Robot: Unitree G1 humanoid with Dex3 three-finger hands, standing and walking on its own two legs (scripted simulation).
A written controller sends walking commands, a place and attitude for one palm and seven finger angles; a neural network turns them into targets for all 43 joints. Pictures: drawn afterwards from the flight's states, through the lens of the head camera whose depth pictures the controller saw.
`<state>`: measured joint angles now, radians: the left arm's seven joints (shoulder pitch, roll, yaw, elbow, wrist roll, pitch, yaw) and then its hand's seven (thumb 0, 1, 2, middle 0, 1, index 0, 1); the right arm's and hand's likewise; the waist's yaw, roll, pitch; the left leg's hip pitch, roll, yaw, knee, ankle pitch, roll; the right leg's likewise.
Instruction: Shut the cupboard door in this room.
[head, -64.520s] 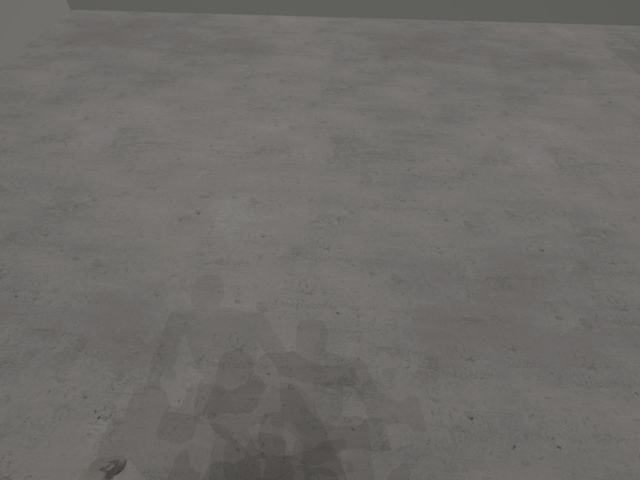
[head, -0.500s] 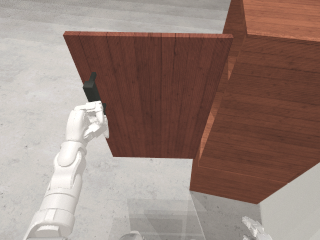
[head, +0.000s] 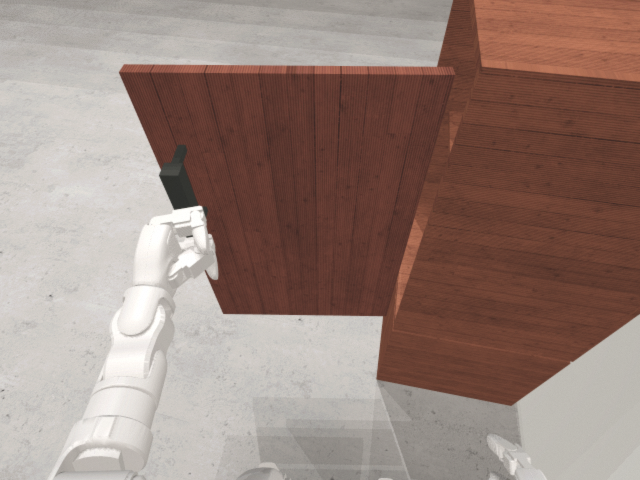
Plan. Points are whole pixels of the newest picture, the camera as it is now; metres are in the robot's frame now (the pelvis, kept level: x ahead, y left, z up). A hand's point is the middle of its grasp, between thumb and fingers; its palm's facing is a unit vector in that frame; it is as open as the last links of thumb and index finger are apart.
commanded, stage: push the door shut along its arc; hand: left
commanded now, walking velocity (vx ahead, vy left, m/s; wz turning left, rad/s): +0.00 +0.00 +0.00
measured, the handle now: (189, 195) +0.48 +0.21 +0.07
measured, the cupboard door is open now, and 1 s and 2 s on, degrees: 100 87 68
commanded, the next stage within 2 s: pull the fist back off the door in 1.82 s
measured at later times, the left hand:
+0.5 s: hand (215, 217) +0.43 +0.16 +0.08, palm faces -0.11 -0.99 -0.03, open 3.1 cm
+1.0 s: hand (247, 185) +0.49 +0.12 +0.08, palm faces -0.25 -0.97 -0.03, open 3.1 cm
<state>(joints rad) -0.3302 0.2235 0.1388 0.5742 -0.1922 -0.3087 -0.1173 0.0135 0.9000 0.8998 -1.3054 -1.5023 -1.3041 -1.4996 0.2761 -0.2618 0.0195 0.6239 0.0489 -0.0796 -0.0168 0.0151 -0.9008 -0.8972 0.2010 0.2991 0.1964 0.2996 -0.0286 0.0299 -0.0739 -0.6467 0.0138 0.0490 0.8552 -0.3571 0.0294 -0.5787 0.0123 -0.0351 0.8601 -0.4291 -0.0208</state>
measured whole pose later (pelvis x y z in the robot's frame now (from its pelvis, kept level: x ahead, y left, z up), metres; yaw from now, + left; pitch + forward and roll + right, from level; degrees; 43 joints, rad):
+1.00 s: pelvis -0.01 +0.01 -0.03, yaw -1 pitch +17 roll -2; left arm -0.98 0.42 0.23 1.20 -0.14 -0.34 -0.34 0.01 0.90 0.90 -1.30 -1.50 -1.30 -1.50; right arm 0.37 -0.29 0.03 0.67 0.03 -0.05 -0.01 0.01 -0.90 -0.90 0.20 0.30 0.20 0.30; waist -0.16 0.04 -0.09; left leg -0.93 0.03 0.04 1.02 -0.39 0.04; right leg -0.85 0.02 -0.05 0.99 -0.45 -0.01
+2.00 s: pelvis +0.00 +0.01 -0.06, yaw -2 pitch +28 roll -5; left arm -1.44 0.53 0.28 1.37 -0.06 -0.14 -0.27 0.00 0.95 0.96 -1.30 -1.50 -1.30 -1.50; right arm 0.42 -0.27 0.04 0.71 -0.03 -0.08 0.00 0.01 -0.90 -0.90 0.20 0.30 0.20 0.30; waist -0.26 0.07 -0.10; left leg -1.23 0.05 0.00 1.19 -0.46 0.04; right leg -1.12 0.05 -0.08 1.13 -0.50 -0.02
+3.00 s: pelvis +0.01 -0.02 -0.01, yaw +0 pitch +16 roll +0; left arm -0.84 0.18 0.18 1.07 -0.06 -0.40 0.11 0.01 0.90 0.90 -1.31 -1.50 -1.30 -1.50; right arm 0.31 -0.24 -0.01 0.67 0.00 0.00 0.04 0.01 -0.90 -0.90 0.20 0.30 0.20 0.30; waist -0.12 0.03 -0.11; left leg -0.81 0.03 0.03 0.92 -0.38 0.00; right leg -0.74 0.03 -0.04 0.93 -0.46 -0.05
